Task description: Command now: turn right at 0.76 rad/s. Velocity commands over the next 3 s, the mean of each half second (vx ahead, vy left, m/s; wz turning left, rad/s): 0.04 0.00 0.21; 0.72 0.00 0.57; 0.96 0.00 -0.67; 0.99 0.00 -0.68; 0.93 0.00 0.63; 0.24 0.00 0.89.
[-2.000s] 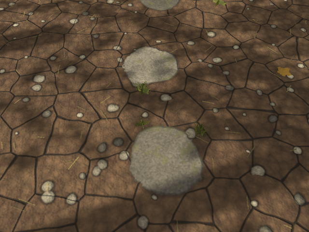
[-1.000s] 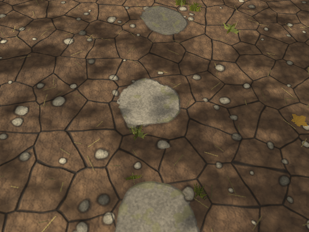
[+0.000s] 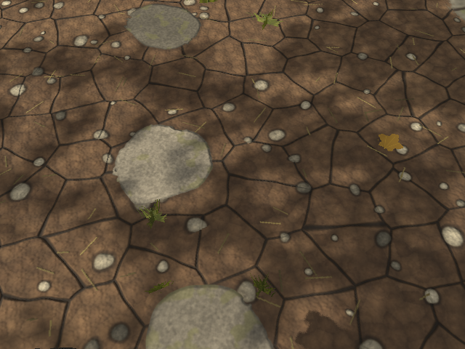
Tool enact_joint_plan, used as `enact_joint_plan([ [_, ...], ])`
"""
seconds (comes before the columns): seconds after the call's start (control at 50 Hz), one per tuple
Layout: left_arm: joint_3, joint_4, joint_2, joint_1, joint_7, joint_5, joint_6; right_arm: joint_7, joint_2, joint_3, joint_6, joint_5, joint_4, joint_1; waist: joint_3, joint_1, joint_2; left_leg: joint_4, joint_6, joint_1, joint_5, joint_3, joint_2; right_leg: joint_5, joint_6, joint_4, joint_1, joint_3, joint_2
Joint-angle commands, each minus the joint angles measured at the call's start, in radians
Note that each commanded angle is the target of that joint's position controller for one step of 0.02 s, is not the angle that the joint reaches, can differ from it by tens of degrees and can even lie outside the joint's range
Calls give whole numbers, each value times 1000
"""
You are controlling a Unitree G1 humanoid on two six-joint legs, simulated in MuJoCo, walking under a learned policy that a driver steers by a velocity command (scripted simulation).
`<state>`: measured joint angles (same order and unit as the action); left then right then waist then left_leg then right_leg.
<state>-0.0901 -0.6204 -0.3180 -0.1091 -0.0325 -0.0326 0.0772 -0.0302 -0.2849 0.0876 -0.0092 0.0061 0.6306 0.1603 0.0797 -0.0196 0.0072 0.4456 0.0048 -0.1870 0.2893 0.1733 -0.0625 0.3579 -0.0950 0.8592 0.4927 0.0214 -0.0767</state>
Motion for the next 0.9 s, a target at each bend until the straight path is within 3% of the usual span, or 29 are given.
enact_joint_plan([
  [0.02, -25, 98, -89, 35, -5, 5, 3, 17, -203, 65, 21, -26, -45, 1, -145, -12, -174, -20, -179, 114, -558, -115, -247, -9, 41, -159, -81, 67, 45],
  [0.06, -37, 72, -98, -61, 8, 14, 2, 28, -169, 47, 31, -52, -15, 11, -178, 55, -115, 128, -107, 11, -512, -70, -199, -204, 109, -427, -331, 55, 100],
  [0.08, -55, 63, -170, -134, 26, 21, -5, 34, -115, 23, 41, -26, -12, 42, -246, 68, 45, 298, -20, -178, -286, -12, -129, -604, 160, -455, -589, -111, -15],
  [0.1, -42, 93, -228, -111, 45, 53, -23, 37, -29, -21, 44, 34, -49, 40, -315, 37, 312, 551, 73, -423, 415, -28, -25, -1019, 364, -421, -706, -440, -339],
  [0.12, 8, 92, -90, -102, 47, 63, -45, 38, -71, -8, 28, 25, 21, 60, -381, 62, 130, 674, 103, -370, 467, -192, -55, -1249, 424, -359, -638, -333, -362],
  [0.14, 8, 38, -88, -107, 36, 76, -54, 35, -97, -5, 17, -23, 7, 58, -387, 63, 187, 665, 99, -338, 410, -210, -50, -891, 454, -434, -532, -279, -340],
  [0.16, -2, 23, -101, -46, 31, 64, -63, 20, -127, 3, 5, -36, 13, 20, -267, 54, 146, 635, 94, -348, 365, -211, -60, -613, 386, -486, -455, -226, -249],
  [0.18, 5, 16, -76, 11, 37, 56, -70, 4, -142, 10, -8, -28, 23, 0, -191, 51, 138, 631, 91, -352, 279, -233, -46, -537, 342, -505, -392, -178, -223],
  [0.2, 11, 10, -77, 36, 43, 59, -75, -4, -154, 18, -24, -27, 46, 28, -155, 31, 143, 672, 97, -297, 227, -221, -22, -584, 331, -517, -314, -104, -198],
  [0.24, 1, 12, -97, 58, 62, 61, -72, -11, -170, 30, -34, -31, 46, 74, -140, 14, 133, 719, 112, -325, 156, -195, 4, -565, 334, -543, -330, -54, -207],
  [0.32, 7, -9, -55, 39, 91, 62, -61, -11, -107, 18, -46, -32, 12, 47, -106, 36, 107, 647, 122, -405, 91, -184, -38, -352, 329, -588, -389, -17, -239],
  [0.4, -10, -19, -81, 42, 89, 60, -59, 14, -75, 6, -50, -22, -39, 19, -99, 45, 99, 517, 105, -373, 94, -152, -68, -324, 339, -600, -402, 28, -272],
  [0.44, -31, -31, -127, -19, 74, 37, -71, 33, -82, 5, -46, -29, -64, 11, -126, 66, 107, 489, 71, -382, 117, -131, -82, 1, 333, -675, -438, -18, -321],
  [0.48, -43, -42, -152, -42, 65, 20, -93, 49, -101, 10, -39, -37, -82, -13, -96, 62, 102, 466, 29, -426, 142, -132, -94, 225, 311, -742, -468, -63, -357],
  [0.6, -62, -69, -179, -58, 29, 6, -129, 68, -74, 2, -28, -51, -88, -59, -36, 47, 50, 355, -54, -427, 193, -98, -107, 222, 258, -759, -552, 56, -343],
  [0.62, -63, -74, -186, -61, 22, 2, -129, 72, -70, -1, -31, -51, -91, -66, -33, 44, 47, 338, -63, -412, 195, -84, -104, 209, 252, -748, -558, 82, -338],
  [0.64, -41, -68, -150, -87, -1, 78, -104, 117, -97, 2, -59, 46, -82, -59, -93, 50, 76, 218, -82, -280, 92, 6, -28, 228, 184, -687, -545, 197, -293],
  [0.66, -40, -76, -149, -86, -12, 73, -90, 128, -94, 8, -59, 40, -65, -44, -96, 39, 79, 191, -97, -155, 70, 65, 16, 209, 162, -620, -460, 246, -259],
  [0.68, -38, -69, -161, -59, -11, 59, -79, 119, -92, 12, -50, 26, -30, 49, -98, -29, 43, 147, -114, -7, 50, 99, 63, 106, 141, -477, -363, 305, -229],
  [0.7, -28, -56, -141, -31, -11, 60, -74, 95, -137, 36, -40, 20, 56, 268, -142, -143, -94, 120, -148, 205, 137, 48, 110, -142, 117, -124, -231, 368, -166],
  [0.72, 7, 13, -43, 73, -12, 62, -77, 73, -244, 59, -30, 9, 108, 439, -84, -229, -343, -28, -229, 340, 322, -361, -91, 144, 75, 287, 153, 337, -65],
  [0.74, 18, 127, -34, 204, -17, 97, -97, 62, -321, 57, -20, 11, 50, 343, -34, -188, -337, -226, -308, 335, 401, -860, -215, 271, 28, 465, 506, 86, 82],
  [0.76, 14, 140, -78, 207, -15, 111, -111, 57, -303, 52, -11, 10, 30, 291, -20, -163, -160, -255, -324, 363, 350, -839, -278, 168, 30, 480, 579, -22, 14],
  [0.78, 19, 115, -88, 140, -14, 103, -128, 46, -290, 45, -2, 14, 34, 271, -31, -118, -138, -229, -324, 338, 282, -764, -259, 79, 38, 432, 530, -34, -19],
  [0.8, 18, 67, -111, 44, -13, 99, -136, 42, -245, 30, 9, 20, 37, 244, -42, -64, -100, -226, -295, 303, 240, -651, -221, 8, 46, 362, 453, -24, -52],
  [0.82, 16, 30, -126, -18, -17, 104, -133, 38, -199, 10, 26, 19, 37, 206, -54, -27, -101, -253, -270, 257, 242, -586, -174, -51, 49, 308, 370, -21, -59],
  [0.86, 20, 0, -127, -30, -31, 91, -108, 44, -161, -11, 65, 15, 50, 182, -13, -5, -109, -322, -245, 195, 128, -485, -137, -165, 51, 260, 316, 2, -59],
  [0.9, 31, 2, -102, 25, -40, 70, -97, 56, -165, -11, 86, 12, 79, 217, 46, -13, -68, -363, -224, 194, -50, -381, -117, -239, 70, 183, 342, 24, -54],
])
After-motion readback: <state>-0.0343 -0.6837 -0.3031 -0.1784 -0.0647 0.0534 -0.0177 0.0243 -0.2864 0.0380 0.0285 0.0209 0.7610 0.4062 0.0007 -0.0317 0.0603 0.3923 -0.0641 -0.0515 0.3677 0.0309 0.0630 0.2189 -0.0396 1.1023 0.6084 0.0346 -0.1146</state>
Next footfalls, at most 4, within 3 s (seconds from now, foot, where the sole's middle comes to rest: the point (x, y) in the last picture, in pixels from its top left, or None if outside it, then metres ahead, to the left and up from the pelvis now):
0.08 right None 0.06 -0.14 -0.78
0.70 left None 0.06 0.14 -0.78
1.14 right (160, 305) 0.54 0.23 -0.78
1.60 left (94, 186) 0.95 0.49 -0.78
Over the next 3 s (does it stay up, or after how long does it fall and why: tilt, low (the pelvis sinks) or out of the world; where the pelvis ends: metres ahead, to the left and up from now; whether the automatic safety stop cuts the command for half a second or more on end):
stays up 1.83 0.24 -0.01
